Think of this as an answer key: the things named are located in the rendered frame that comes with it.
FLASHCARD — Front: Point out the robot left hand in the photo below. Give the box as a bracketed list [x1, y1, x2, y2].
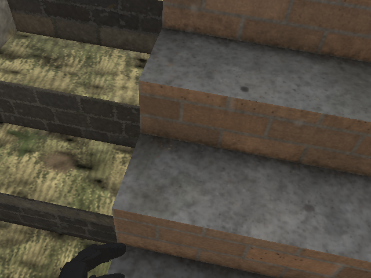
[59, 243, 126, 278]

